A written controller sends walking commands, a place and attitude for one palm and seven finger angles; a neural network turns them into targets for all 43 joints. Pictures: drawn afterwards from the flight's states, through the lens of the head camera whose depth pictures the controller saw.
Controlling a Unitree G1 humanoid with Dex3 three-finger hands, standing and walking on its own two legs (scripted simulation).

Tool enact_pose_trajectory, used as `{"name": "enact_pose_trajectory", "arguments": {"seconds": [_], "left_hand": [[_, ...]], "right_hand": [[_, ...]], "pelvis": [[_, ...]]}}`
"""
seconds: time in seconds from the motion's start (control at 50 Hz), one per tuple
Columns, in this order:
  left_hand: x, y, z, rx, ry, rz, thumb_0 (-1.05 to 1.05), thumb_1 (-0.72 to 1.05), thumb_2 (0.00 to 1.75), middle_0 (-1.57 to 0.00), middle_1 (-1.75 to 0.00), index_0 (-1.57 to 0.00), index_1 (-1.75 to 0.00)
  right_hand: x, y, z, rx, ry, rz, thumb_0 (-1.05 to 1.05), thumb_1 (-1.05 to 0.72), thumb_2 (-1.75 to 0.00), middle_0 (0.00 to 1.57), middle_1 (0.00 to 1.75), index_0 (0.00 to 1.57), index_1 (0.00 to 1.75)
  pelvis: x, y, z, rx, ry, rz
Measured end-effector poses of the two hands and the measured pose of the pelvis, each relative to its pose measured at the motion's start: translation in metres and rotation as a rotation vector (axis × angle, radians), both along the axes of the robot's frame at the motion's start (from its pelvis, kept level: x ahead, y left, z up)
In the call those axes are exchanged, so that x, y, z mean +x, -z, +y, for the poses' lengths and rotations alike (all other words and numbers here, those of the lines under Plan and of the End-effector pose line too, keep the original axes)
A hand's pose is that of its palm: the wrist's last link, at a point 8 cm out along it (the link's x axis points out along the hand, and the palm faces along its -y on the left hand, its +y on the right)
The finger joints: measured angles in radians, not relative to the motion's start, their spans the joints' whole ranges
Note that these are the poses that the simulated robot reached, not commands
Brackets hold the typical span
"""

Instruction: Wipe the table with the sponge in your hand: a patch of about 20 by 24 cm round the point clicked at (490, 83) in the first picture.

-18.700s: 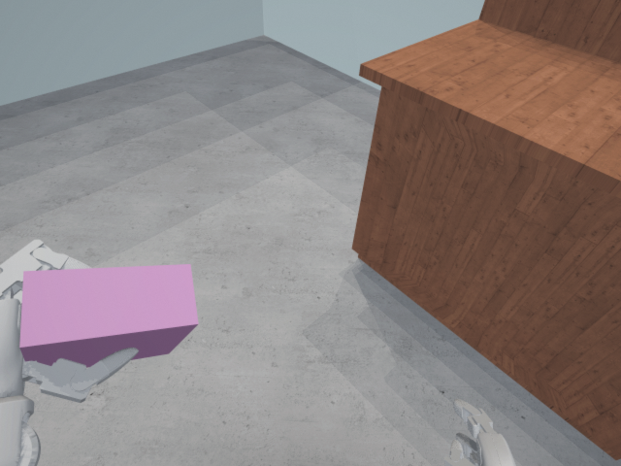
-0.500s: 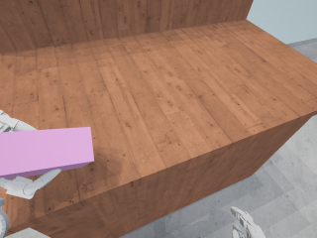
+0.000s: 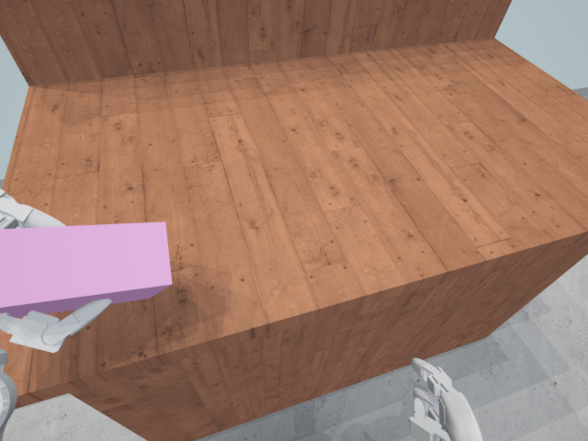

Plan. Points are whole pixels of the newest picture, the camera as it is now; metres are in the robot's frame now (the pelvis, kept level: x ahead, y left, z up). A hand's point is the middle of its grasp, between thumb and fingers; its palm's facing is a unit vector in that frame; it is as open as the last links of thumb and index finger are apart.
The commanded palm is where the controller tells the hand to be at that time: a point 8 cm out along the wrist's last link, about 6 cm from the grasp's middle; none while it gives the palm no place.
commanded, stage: look again from close up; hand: left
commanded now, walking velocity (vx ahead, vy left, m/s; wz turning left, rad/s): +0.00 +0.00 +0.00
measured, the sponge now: (112, 269) +0.24 +0.22 +0.15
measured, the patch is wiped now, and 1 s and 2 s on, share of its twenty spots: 0.00 0.00 0.00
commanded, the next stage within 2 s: shuffle to correct the standing spot in 0.20 s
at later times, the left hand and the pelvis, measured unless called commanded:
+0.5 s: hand (80, 281) +0.22 +0.23 +0.18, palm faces +0.44 -0.85 -0.28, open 10.0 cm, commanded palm +0.16 +0.25 +0.18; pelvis -0.01 -0.03 +0.00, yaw -1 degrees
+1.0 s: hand (146, 269) +0.23 +0.17 +0.18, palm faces +0.38 -0.87 -0.33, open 10.0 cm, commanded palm +0.18 +0.21 +0.18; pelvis +0.01 -0.06 +0.00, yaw -2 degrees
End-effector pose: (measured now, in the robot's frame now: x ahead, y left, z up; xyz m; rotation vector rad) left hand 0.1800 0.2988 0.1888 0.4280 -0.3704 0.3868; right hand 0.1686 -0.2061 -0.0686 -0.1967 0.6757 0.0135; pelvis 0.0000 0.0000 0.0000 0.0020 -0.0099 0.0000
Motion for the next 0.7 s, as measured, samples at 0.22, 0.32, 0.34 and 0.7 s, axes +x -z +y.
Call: {"name": "enact_pose_trajectory", "arguments": {"seconds": [0.22,0.32,0.34,0.7], "left_hand": [[-0.006,0.005,-0.020,-0.074,-0.035,0.029,-0.01,-0.48,1.01,-0.74,-1.35,-0.75,-1.36],[-0.006,0.004,-0.025,-0.069,-0.026,0.040,-0.01,-0.48,1.01,-0.74,-1.35,-0.75,-1.36],[-0.006,0.004,-0.026,-0.069,-0.024,0.042,-0.01,-0.48,1.01,-0.74,-1.35,-0.75,-1.36],[0.001,0.004,-0.059,-0.078,0.008,0.049,-0.01,-0.48,1.01,-0.74,-1.35,-0.75,-1.36]], "right_hand": [[-0.004,-0.004,-0.040,-0.045,0.058,-0.015,0.01,-0.90,-0.90,0.20,0.30,0.20,0.30],[-0.008,-0.008,-0.049,-0.050,0.089,-0.030,0.01,-0.90,-0.90,0.20,0.30,0.20,0.30],[-0.009,-0.008,-0.050,-0.049,0.095,-0.031,0.01,-0.90,-0.90,0.20,0.30,0.20,0.30],[-0.015,0.003,-0.053,0.017,0.090,0.001,0.01,-0.90,-0.90,0.20,0.30,0.20,0.30]], "pelvis": [[-0.001,-0.003,-0.016,-0.001,-0.006,-0.006],[-0.003,-0.004,-0.020,-0.002,-0.007,-0.010],[-0.003,-0.004,-0.020,-0.002,-0.005,-0.010],[-0.005,-0.001,-0.046,0.007,0.023,0.003]]}}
